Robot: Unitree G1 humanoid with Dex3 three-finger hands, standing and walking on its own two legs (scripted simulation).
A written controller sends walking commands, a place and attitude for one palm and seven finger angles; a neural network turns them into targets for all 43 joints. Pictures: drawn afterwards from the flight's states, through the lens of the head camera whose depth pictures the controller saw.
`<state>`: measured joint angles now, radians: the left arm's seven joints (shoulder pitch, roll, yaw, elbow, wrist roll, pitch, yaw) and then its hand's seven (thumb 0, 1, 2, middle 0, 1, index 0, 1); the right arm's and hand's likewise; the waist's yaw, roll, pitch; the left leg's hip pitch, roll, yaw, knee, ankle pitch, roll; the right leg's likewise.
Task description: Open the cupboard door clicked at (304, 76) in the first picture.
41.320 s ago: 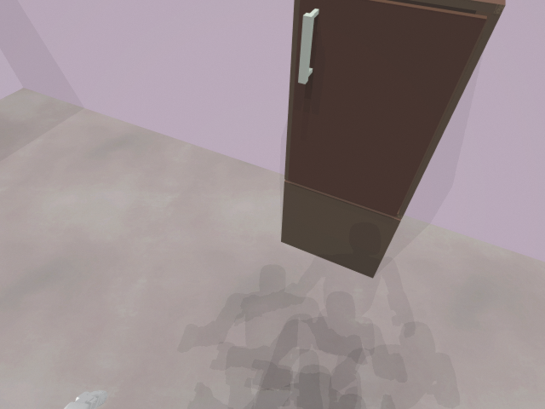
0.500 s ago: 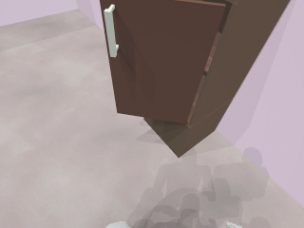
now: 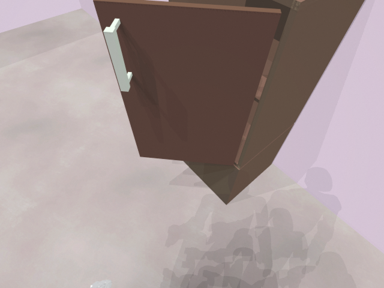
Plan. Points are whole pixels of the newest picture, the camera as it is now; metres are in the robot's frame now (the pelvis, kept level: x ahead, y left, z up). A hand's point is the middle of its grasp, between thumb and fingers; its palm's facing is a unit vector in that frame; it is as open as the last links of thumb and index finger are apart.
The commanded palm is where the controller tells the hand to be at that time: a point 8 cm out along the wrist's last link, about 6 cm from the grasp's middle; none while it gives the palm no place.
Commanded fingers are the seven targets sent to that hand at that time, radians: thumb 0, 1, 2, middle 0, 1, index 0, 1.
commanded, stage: come to a stop and stand still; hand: left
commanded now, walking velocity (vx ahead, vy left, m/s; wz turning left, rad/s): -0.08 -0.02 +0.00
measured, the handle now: (121, 57) +0.58 +0.20 +0.14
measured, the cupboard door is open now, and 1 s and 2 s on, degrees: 43 43 43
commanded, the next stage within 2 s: look again from close up in 0.84 s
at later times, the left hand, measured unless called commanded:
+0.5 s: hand out of the picture +0.00 +0.16 -0.17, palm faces -0.01 -0.97 -0.22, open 7.4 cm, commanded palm none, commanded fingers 0.00 0.90 0.90 -0.20 -0.30 -0.20 -0.30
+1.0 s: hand out of the picture -0.05 +0.11 -0.17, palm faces +0.02 -0.99 -0.15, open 7.4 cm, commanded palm none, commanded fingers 0.00 0.90 0.90 -0.20 -0.30 -0.20 -0.30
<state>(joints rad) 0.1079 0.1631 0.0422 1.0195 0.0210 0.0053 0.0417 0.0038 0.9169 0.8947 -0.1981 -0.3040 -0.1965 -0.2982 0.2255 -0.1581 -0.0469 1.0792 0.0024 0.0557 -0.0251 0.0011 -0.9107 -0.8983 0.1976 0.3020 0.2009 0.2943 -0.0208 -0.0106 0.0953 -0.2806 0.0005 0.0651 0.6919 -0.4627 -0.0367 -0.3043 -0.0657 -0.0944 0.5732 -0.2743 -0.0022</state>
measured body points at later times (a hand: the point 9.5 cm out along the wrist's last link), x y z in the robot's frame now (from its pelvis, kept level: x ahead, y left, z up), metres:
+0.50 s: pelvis -0.02 -0.01 +0.01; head -0.01 -0.03 +0.46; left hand +0.00 +0.22 -0.15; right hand -0.02 -0.24 -0.16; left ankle -0.02 +0.11 -0.73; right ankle -0.08 -0.13 -0.73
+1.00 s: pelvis -0.03 -0.04 +0.01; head -0.01 -0.04 +0.46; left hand -0.05 +0.16 -0.15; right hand -0.06 -0.24 -0.16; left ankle -0.02 +0.10 -0.73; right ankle -0.08 -0.13 -0.73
